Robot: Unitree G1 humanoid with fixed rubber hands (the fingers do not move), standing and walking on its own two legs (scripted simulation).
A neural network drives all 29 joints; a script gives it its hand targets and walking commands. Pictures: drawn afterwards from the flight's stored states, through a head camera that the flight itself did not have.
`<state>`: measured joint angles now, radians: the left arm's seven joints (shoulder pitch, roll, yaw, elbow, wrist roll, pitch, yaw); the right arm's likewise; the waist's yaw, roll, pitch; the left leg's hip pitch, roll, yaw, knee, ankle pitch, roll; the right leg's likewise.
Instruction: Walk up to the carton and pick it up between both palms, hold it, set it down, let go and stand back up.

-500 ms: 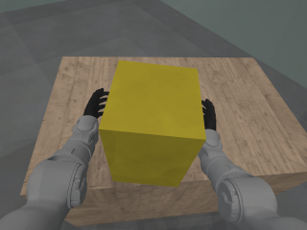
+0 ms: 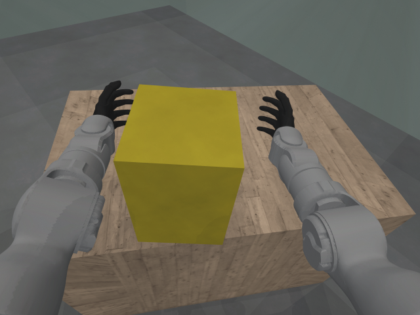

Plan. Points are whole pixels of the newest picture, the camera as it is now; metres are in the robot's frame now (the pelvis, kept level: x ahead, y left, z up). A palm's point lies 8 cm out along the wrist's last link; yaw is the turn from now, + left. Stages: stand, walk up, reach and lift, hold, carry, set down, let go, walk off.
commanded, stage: set down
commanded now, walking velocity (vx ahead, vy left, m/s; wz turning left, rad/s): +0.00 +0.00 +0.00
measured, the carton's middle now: (184, 170) +0.43 -0.04 +0.02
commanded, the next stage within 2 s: none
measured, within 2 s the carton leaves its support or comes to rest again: neither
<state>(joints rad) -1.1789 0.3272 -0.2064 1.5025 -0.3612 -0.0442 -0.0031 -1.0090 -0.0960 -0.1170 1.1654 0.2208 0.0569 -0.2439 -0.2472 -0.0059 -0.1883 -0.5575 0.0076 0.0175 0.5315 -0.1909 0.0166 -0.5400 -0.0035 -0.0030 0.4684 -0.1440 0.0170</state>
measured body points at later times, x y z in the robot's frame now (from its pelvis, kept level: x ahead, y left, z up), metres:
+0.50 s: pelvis +0.02 -0.01 +0.01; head +0.03 +0.03 +0.46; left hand +0.52 +0.12 +0.21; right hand +0.43 -0.23 +0.20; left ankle +0.03 +0.10 -0.73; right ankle +0.04 -0.13 -0.73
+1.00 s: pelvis +0.01 +0.01 +0.01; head +0.01 +0.03 +0.46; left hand +0.44 +0.16 +0.13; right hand +0.36 -0.22 +0.14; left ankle +0.03 +0.10 -0.73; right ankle +0.04 -0.13 -0.73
